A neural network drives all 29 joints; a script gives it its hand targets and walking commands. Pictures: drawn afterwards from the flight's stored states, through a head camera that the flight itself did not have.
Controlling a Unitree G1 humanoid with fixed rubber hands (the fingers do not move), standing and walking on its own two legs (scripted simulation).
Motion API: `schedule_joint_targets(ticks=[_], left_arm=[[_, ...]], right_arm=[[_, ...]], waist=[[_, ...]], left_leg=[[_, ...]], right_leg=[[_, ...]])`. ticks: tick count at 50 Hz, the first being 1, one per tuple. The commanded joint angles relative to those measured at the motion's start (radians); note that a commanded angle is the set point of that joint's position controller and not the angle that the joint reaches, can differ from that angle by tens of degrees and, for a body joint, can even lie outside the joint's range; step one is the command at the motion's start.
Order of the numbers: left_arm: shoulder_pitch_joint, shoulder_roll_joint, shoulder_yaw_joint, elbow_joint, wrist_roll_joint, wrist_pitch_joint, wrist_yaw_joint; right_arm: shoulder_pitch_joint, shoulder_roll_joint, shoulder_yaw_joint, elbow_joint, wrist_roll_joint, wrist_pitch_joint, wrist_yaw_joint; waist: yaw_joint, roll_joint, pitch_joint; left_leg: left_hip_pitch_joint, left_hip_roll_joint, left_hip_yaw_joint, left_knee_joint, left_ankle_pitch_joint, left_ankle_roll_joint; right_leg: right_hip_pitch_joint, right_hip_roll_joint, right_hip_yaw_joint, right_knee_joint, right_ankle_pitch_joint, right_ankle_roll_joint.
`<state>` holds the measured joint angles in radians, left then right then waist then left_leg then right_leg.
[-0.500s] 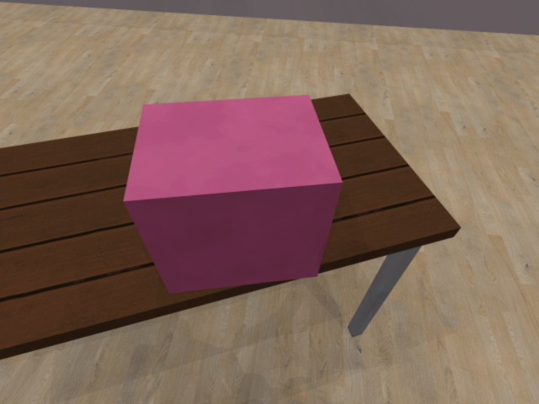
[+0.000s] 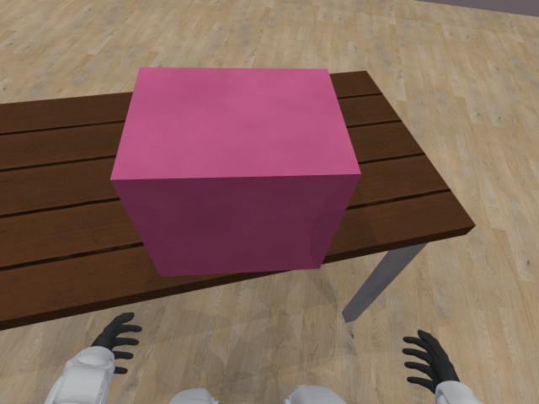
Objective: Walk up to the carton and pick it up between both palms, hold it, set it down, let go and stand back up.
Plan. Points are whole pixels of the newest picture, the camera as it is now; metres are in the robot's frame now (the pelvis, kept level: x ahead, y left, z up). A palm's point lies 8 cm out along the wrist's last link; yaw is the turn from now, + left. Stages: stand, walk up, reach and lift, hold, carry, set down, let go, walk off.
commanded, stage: reach and lift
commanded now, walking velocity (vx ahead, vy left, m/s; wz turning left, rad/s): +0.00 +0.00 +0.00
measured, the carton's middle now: (239, 178) +0.41 +0.05 +0.08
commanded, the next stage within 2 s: none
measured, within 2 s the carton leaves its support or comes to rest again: neither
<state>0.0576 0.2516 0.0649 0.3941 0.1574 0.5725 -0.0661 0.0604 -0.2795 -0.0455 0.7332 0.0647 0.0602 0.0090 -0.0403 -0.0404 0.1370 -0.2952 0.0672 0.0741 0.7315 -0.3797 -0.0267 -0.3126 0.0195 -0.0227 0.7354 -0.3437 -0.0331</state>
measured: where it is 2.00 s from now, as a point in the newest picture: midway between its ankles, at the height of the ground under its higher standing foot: outside the picture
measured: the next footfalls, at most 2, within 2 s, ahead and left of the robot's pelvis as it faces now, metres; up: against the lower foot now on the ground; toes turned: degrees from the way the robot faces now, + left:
none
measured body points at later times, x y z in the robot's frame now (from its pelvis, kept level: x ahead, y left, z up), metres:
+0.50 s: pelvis +0.01 +0.02 +0.03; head +0.01 +0.03 +0.48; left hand +0.19 +0.26 -0.04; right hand +0.17 -0.24 -0.04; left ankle +0.01 +0.13 -0.71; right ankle +0.02 -0.10 -0.71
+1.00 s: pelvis +0.01 +0.02 +0.03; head +0.00 +0.03 +0.48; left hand +0.18 +0.26 +0.00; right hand +0.17 -0.22 +0.00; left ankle +0.01 +0.13 -0.71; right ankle +0.02 -0.10 -0.71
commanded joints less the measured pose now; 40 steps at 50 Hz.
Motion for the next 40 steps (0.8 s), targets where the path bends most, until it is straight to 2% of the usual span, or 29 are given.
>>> schedule_joint_targets(ticks=[1, 3, 4, 9, 12, 13, 19, 22, 28, 32, 40], left_arm=[[-0.086, 0.200, 0.050, -0.099, -0.038, -0.094, 0.037], [-0.101, 0.192, 0.054, -0.115, -0.056, -0.137, 0.045], [-0.111, 0.196, 0.055, -0.126, -0.066, -0.153, 0.048], [-0.103, 0.198, 0.029, -0.111, -0.135, -0.185, 0.054], [-0.049, 0.184, 0.024, -0.077, -0.156, -0.191, 0.053], [-0.069, 0.195, 0.038, -0.115, -0.163, -0.201, 0.058], [0.043, 0.123, 0.043, -0.130, -0.150, -0.296, 0.083], [0.076, 0.097, 0.028, -0.120, -0.148, -0.339, 0.089], [0.068, 0.088, -0.009, -0.161, -0.186, -0.386, 0.113], [0.114, 0.084, -0.003, -0.197, -0.193, -0.406, 0.122], [0.188, 0.084, 0.001, -0.248, -0.224, -0.480, 0.126]], right_arm=[[0.024, -0.053, -0.032, -0.123, -0.029, -0.048, 0.019], [0.053, -0.030, -0.027, -0.151, -0.020, -0.074, 0.022], [0.054, -0.024, -0.030, -0.164, -0.018, -0.084, 0.023], [0.030, -0.041, -0.076, -0.213, -0.036, -0.103, 0.020], [0.049, -0.062, -0.075, -0.228, -0.032, -0.096, 0.018], [0.037, -0.079, -0.078, -0.227, -0.038, -0.099, 0.019], [0.140, -0.091, -0.063, -0.214, -0.025, -0.124, 0.057], [0.162, -0.081, -0.060, -0.229, -0.019, -0.141, 0.068], [0.156, -0.046, -0.069, -0.329, -0.012, -0.144, 0.075], [0.202, -0.054, -0.071, -0.380, 0.002, -0.134, 0.077], [0.269, -0.035, -0.067, -0.489, 0.013, -0.149, 0.064]], waist=[[-0.006, 0.013, -0.119], [-0.010, 0.016, -0.178], [-0.007, 0.030, -0.206], [-0.002, 0.067, -0.261], [0.012, 0.064, -0.243], [0.020, 0.064, -0.250], [0.010, 0.064, -0.212], [0.010, 0.056, -0.166], [0.041, 0.064, -0.093], [0.049, 0.067, -0.096], [0.060, 0.024, -0.094]], left_leg=[[0.104, -0.052, 0.027, -0.121, 0.107, 0.010], [0.146, -0.054, 0.017, -0.140, 0.150, 0.009], [0.145, -0.052, 0.017, -0.154, 0.152, 0.007], [0.187, -0.043, 0.032, -0.226, 0.158, -0.002], [0.250, -0.050, 0.028, -0.274, 0.243, -0.015], [0.256, -0.051, 0.027, -0.280, 0.276, -0.018], [0.374, -0.063, -0.004, -0.341, 0.449, -0.034], [0.369, -0.066, -0.007, -0.374, 0.416, -0.027], [0.263, -0.053, 0.000, -0.450, 0.238, -0.007], [0.249, -0.055, 0.004, -0.470, 0.249, -0.009], [0.248, -0.063, 0.007, -0.479, 0.271, -0.002]], right_leg=[[-0.054, -0.043, 0.046, -0.219, 0.316, 0.023], [-0.022, -0.054, 0.061, -0.228, 0.425, 0.038], [0.002, -0.056, 0.069, -0.228, 0.439, 0.040], [0.050, -0.027, 0.022, -0.252, 0.384, 0.026], [0.081, -0.002, -0.013, -0.299, 0.369, 0.027], [0.087, 0.002, -0.022, -0.304, 0.363, 0.033], [0.119, 0.024, -0.022, -0.403, 0.382, 0.017], [0.117, 0.018, -0.005, -0.442, 0.340, 0.009], [0.130, -0.001, 0.022, -0.470, 0.179, -0.004], [0.170, -0.001, 0.033, -0.477, 0.176, -0.007], [0.181, -0.006, 0.050, -0.501, 0.163, 0.002]])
